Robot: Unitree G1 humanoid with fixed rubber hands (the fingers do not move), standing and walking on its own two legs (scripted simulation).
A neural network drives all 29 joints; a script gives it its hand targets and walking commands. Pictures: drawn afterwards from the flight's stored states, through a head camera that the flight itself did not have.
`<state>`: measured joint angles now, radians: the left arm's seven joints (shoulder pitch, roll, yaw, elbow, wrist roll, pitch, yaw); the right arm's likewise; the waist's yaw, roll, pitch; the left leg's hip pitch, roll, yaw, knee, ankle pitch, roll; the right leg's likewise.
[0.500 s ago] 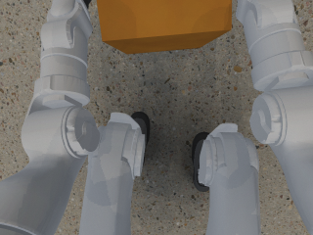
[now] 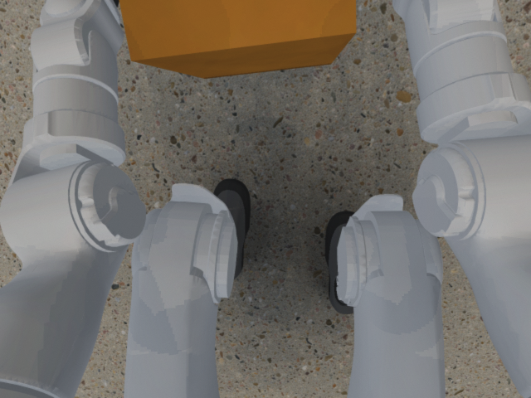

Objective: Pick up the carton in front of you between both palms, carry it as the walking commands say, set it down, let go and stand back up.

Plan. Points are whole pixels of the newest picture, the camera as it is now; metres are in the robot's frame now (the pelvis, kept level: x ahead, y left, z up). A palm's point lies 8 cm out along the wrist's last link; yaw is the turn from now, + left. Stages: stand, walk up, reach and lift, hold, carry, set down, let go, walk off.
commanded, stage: set down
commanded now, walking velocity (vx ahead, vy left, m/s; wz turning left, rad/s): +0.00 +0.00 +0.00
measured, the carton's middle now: out of the picture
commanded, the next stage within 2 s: let go in 1.56 s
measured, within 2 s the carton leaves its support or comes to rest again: neither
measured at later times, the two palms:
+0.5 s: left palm out of the picture +0.52 +0.23 -0.18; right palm out of the picture +0.58 -0.15 -0.18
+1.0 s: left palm out of the picture +0.53 +0.24 -0.03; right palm out of the picture +0.61 -0.13 -0.02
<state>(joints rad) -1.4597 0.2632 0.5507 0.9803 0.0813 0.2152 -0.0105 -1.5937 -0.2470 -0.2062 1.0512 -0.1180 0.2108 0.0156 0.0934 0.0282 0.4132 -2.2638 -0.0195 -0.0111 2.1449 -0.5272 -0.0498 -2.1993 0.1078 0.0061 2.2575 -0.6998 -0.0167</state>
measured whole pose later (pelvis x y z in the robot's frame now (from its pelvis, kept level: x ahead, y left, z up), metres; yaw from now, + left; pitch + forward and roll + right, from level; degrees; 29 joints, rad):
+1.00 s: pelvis +0.00 +0.00 +0.09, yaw +0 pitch +45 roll +1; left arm -1.35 0.23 0.37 0.89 -0.09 0.20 0.14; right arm -1.55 -0.46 -0.08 1.11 0.07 0.22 -0.02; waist 0.13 -0.02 0.12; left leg -2.17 -0.03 -0.02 1.83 -0.45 -0.03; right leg -2.10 0.09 0.02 1.92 -0.61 0.00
